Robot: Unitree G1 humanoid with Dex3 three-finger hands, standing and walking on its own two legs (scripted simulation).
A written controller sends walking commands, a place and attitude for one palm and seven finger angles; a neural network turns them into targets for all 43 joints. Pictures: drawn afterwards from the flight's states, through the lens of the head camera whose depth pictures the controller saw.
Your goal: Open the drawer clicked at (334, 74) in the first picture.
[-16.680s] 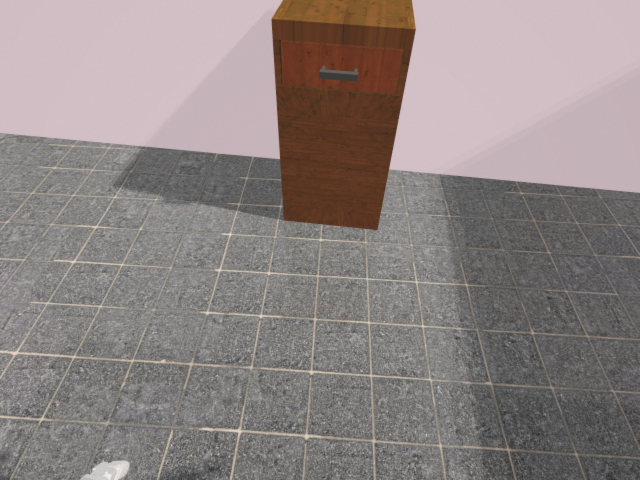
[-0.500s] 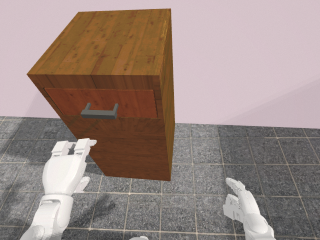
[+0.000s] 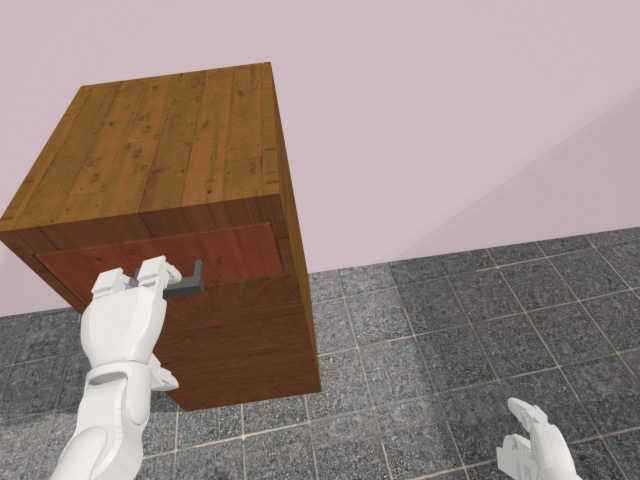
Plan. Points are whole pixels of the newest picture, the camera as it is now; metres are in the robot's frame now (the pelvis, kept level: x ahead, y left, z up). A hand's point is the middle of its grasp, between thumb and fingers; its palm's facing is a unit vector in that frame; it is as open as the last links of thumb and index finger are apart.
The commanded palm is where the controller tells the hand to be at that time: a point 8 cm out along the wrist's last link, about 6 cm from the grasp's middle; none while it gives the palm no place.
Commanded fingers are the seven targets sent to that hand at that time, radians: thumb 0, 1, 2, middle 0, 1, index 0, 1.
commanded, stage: raise the hand with hooked fingers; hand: left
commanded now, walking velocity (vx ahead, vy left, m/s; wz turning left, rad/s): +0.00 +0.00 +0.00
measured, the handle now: (167, 279) +0.42 +0.31 -0.05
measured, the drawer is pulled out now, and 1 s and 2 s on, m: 0.00 0.00 0.00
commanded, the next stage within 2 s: move the hooked fingers above the handle in 0.66 s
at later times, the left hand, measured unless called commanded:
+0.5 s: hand (100, 310) +0.29 +0.30 +0.07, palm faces -0.01 -0.10 -0.99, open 13.9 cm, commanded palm +0.26 +0.31 +0.14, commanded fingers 0.00 -0.50 0.30 -0.30 -1.20 -0.30 -1.20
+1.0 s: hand (119, 305) +0.31 +0.29 +0.06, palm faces -0.02 -0.06 -1.00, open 13.9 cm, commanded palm +0.28 +0.30 +0.13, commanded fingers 0.00 -0.50 0.30 -0.30 -1.20 -0.30 -1.20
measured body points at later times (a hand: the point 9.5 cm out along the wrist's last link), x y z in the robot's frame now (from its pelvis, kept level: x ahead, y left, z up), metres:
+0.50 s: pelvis -0.01 +0.06 +0.01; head +0.01 +0.04 +0.46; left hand +0.29 +0.31 +0.13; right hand +0.18 -0.15 -0.10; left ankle -0.04 +0.11 -0.72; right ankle -0.01 -0.09 -0.72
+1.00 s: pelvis -0.01 +0.02 +0.01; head +0.02 +0.00 +0.46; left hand +0.30 +0.29 +0.12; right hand +0.19 -0.19 -0.10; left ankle -0.04 +0.11 -0.72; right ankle -0.01 -0.09 -0.72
